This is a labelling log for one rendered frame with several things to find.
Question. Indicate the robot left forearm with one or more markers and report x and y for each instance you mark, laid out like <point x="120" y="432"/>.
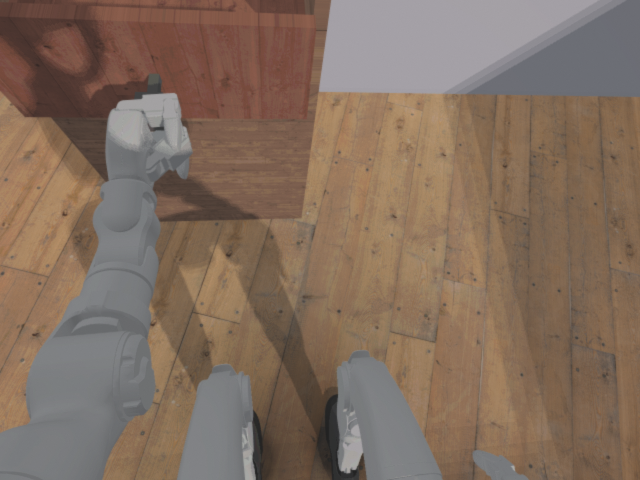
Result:
<point x="120" y="282"/>

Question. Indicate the left robot upper arm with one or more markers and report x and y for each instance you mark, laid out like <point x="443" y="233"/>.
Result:
<point x="83" y="392"/>

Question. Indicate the left robot shin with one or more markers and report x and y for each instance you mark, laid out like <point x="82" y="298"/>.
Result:
<point x="247" y="433"/>

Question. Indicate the cabinet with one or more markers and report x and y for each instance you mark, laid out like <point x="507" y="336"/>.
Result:
<point x="240" y="169"/>

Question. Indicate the robot left thigh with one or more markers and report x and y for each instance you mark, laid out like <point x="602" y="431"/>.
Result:
<point x="213" y="446"/>

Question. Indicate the left robot hand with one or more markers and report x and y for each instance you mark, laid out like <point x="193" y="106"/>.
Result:
<point x="129" y="141"/>

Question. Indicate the handle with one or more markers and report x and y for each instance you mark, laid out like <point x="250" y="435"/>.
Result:
<point x="154" y="87"/>

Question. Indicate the right robot hand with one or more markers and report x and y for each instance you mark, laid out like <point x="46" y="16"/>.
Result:
<point x="499" y="468"/>

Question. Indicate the drawer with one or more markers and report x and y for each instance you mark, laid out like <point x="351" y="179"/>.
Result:
<point x="225" y="59"/>

